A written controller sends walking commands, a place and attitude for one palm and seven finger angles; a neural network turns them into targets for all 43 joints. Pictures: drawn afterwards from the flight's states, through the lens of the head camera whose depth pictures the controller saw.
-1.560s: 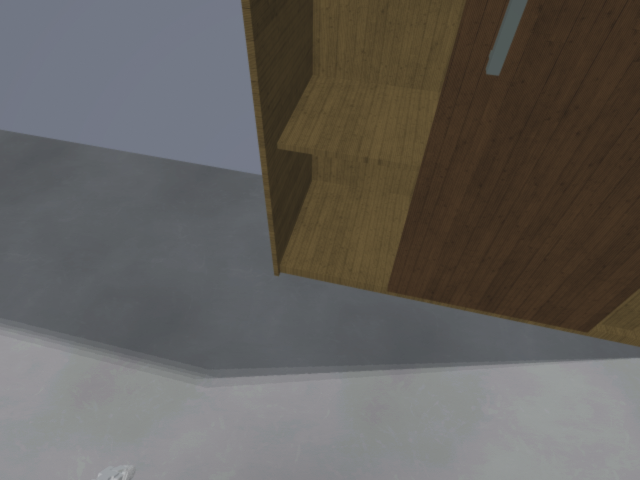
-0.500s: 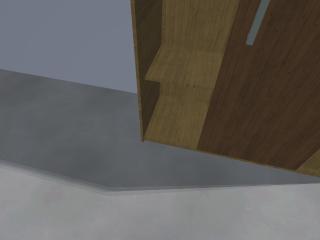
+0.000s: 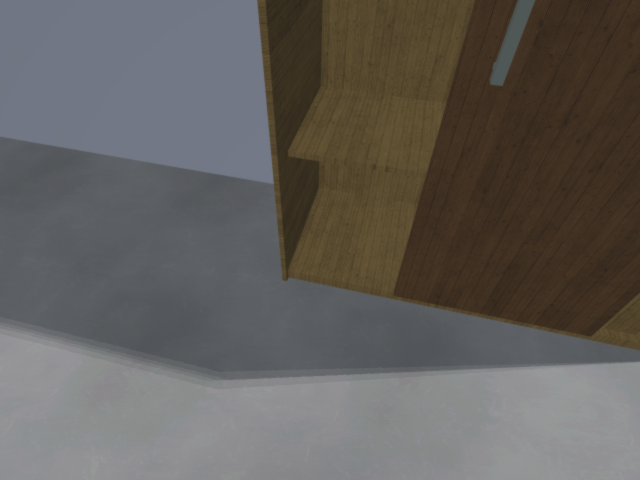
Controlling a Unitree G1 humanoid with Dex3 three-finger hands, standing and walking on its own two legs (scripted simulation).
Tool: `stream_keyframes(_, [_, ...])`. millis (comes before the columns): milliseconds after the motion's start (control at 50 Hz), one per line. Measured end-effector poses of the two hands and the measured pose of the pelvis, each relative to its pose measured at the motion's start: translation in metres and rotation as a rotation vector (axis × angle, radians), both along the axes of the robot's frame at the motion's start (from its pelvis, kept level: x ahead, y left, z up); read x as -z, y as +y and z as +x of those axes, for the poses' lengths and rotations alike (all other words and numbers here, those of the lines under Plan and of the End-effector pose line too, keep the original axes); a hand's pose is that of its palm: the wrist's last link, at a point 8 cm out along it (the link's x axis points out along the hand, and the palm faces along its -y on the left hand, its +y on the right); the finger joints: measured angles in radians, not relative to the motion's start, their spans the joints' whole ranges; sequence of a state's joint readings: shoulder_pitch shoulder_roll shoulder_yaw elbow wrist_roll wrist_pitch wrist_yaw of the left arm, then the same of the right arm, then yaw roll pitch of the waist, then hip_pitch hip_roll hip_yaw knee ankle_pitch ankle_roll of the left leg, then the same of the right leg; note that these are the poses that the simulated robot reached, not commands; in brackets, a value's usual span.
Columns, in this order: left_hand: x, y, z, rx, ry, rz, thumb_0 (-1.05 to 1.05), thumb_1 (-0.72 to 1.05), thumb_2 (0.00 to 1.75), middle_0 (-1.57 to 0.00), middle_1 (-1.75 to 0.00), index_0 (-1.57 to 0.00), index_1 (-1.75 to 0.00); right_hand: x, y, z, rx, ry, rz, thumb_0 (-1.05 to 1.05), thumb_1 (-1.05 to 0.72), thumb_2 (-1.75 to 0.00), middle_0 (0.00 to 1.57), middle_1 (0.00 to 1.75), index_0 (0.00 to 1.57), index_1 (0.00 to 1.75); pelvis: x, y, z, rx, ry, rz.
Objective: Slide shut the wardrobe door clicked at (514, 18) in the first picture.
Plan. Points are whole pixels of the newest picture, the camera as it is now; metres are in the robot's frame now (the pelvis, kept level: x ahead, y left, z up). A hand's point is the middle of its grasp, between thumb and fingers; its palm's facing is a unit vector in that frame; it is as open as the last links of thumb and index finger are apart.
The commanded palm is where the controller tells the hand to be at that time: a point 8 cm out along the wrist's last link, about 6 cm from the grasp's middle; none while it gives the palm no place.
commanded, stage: turn to face it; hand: right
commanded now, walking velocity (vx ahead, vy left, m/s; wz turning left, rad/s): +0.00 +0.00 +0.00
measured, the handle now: (517, 15) +0.83 -0.30 +0.24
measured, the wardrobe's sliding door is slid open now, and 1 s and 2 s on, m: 0.41 0.41 0.41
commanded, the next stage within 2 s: take the last steps up to it in 0.52 s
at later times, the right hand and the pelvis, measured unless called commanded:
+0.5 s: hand out of the picture +0.04 -0.21 -0.18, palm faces +0.05 +0.97 -0.26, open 7.4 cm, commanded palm none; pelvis -0.01 +0.00 -0.01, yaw -4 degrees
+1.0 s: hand out of the picture -0.04 -0.23 -0.20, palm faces +0.19 +0.97 -0.17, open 7.4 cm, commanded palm none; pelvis +0.03 -0.06 -0.02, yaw -9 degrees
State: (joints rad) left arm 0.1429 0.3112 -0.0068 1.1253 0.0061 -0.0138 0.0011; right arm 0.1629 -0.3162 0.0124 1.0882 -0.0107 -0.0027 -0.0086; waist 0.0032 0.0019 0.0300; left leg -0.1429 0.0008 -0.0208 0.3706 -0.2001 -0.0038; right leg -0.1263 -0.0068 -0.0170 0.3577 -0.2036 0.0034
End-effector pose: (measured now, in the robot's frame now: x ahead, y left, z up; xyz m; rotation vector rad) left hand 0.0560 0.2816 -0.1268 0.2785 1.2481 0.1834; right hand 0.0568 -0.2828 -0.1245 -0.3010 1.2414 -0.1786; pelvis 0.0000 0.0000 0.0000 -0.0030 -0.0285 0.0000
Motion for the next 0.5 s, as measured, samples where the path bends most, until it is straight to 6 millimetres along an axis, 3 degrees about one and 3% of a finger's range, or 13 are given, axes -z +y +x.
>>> stream_keyframes(300, [0.003, -0.009, 0.006, 0.019, 0.001, -0.010, 0.01, 0.91, 0.90, -0.20, -0.30, -0.20, -0.30, 0.003, 0.001, 0.001, 0.024, -0.020, 0.003, 0.00, -0.90, -0.90, 0.21, 0.30, 0.20, 0.30, 0.002, -0.003, -0.001, 0.026, 0.006, -0.001])
stream_keyframes(500, [0.020, -0.046, -0.005, 0.042, 0.042, -0.091, 0.01, 0.91, 0.90, -0.20, -0.30, -0.20, -0.30, 0.020, 0.025, -0.030, 0.087, 0.013, 0.068, 0.00, -0.90, -0.90, 0.20, 0.30, 0.20, 0.30, 0.009, -0.005, -0.009, 0.062, 0.011, 0.003])
